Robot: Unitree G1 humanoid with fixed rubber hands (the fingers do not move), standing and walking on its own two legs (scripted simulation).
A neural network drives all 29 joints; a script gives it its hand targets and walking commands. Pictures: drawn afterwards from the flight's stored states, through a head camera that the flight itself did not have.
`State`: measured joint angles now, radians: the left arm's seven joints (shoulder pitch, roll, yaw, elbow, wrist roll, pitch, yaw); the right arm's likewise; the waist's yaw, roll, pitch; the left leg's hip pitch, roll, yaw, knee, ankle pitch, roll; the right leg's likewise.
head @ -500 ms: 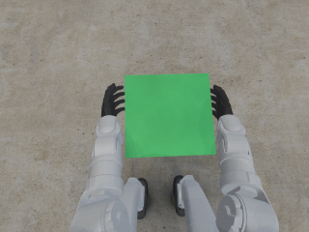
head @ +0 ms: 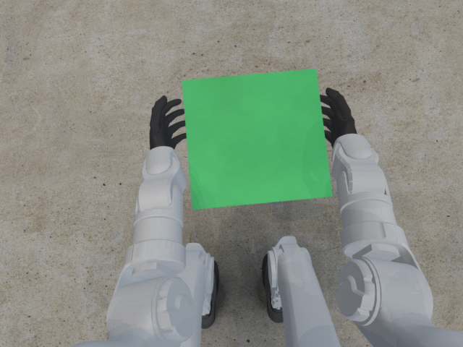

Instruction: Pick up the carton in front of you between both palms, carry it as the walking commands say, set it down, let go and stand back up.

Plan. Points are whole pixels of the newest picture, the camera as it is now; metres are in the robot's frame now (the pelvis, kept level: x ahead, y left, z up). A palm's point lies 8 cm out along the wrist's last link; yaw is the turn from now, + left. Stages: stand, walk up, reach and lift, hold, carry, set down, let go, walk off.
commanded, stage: set down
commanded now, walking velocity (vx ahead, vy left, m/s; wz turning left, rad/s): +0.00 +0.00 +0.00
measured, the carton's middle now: (250, 151) +0.45 -0.04 -0.17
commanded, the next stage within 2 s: none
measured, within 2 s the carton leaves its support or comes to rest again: rests again in 1.38 s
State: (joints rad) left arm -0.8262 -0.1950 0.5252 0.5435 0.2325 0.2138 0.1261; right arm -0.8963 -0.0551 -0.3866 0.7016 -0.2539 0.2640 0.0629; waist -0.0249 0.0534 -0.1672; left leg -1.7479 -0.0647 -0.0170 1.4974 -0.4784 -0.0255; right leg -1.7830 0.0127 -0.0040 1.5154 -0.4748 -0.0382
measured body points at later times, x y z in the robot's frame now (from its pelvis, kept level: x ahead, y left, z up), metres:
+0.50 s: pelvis -0.03 +0.01 -0.12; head +0.29 -0.06 +0.19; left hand +0.49 +0.08 -0.24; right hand +0.49 -0.22 -0.25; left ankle +0.08 +0.13 -0.53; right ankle +0.08 -0.10 -0.53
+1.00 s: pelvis -0.03 +0.00 -0.19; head +0.32 -0.08 +0.08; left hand +0.51 +0.08 -0.34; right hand +0.52 -0.22 -0.35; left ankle +0.08 +0.13 -0.53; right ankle +0.08 -0.10 -0.53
